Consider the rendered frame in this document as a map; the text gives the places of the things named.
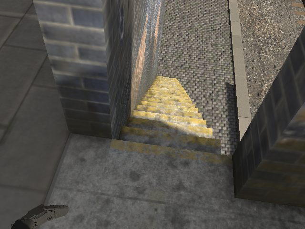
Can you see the robot left hand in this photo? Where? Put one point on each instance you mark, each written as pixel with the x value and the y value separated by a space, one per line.
pixel 39 215

